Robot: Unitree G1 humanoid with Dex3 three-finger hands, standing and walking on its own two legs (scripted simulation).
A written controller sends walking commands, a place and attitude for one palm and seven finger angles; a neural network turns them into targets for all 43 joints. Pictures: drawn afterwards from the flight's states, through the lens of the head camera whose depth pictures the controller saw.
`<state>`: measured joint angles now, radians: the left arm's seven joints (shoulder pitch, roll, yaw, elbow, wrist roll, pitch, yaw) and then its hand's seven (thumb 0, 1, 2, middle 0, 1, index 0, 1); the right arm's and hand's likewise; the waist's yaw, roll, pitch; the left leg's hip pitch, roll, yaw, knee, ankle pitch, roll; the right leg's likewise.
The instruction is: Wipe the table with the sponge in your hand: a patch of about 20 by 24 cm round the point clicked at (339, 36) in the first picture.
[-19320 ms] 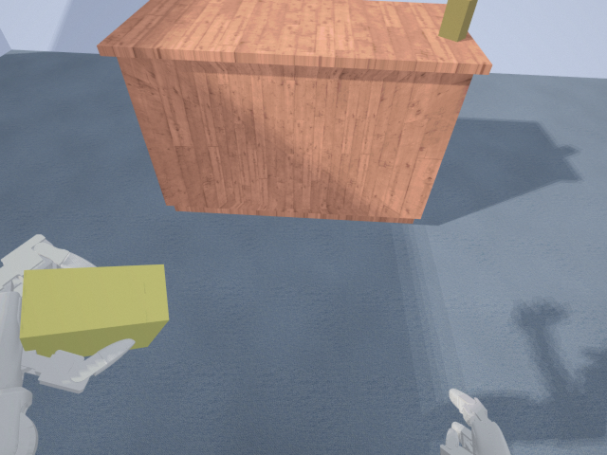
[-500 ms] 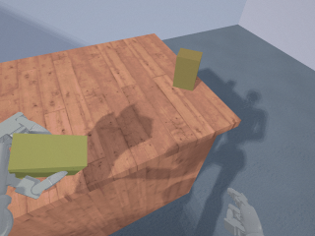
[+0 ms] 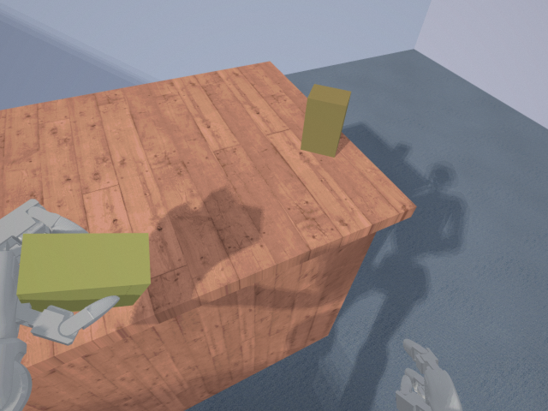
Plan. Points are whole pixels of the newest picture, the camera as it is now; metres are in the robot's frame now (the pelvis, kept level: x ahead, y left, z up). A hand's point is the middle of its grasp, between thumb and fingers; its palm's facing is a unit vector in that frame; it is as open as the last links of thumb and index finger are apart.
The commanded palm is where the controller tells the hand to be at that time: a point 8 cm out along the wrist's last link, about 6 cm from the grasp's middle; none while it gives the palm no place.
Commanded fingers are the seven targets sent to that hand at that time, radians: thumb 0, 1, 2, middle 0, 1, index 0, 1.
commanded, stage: come to a stop and stand still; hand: left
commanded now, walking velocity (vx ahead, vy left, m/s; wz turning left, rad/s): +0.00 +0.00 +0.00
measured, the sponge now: (104, 274) +0.23 +0.22 +0.14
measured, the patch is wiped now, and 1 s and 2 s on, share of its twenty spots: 0.00 0.00 0.00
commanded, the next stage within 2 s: look again from close up in 0.32 s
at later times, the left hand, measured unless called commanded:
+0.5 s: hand (84, 244) +0.24 +0.23 +0.17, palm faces +0.33 -0.84 -0.43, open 9.8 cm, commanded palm +0.17 +0.28 +0.18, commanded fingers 0.00 0.10 1.30 -1.20 -1.60 -1.20 -1.60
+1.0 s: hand (85, 239) +0.25 +0.23 +0.17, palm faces +0.32 -0.81 -0.49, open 9.8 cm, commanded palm +0.18 +0.28 +0.19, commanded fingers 0.00 0.10 1.30 -1.20 -1.60 -1.20 -1.60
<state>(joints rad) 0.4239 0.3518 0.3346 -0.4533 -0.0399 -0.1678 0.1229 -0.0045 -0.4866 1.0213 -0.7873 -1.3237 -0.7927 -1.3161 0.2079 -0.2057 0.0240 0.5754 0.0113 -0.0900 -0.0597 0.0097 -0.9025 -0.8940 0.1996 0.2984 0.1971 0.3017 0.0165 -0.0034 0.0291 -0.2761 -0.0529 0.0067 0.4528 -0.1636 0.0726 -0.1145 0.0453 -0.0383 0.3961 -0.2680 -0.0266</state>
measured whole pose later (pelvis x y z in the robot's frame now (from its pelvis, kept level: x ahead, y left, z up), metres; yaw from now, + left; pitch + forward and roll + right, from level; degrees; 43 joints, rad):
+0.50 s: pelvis +0.00 +0.01 -0.01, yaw -2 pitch +0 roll -1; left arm 0.36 0.35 0.38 -0.48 -0.03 -0.18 0.07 0.00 -0.49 1.02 -0.79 -1.33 -0.79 -1.32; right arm 0.16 -0.23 -0.01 0.52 0.03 -0.10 0.04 0.01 -0.90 -0.89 0.20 0.30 0.20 0.30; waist 0.00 0.04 0.07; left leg -0.32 -0.06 0.05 0.53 -0.20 0.09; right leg -0.20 0.03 0.00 0.53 -0.33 -0.02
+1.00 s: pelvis -0.01 +0.01 -0.01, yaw -4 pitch +0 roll +0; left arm 0.26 0.39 0.31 -0.49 0.03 0.14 0.06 0.00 -0.48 1.02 -0.78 -1.33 -0.79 -1.32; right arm 0.10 -0.23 0.06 0.57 -0.02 -0.06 0.04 0.01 -0.90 -0.89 0.20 0.30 0.20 0.30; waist 0.05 0.05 -0.01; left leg -0.33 -0.07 0.10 0.51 -0.19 0.08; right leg -0.24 0.00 -0.03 0.58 -0.34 -0.02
